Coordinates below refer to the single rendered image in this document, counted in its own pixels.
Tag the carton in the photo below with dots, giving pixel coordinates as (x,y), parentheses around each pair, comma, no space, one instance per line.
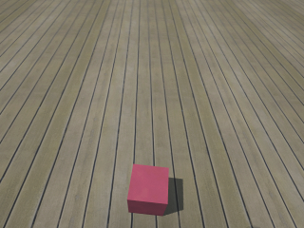
(148,190)

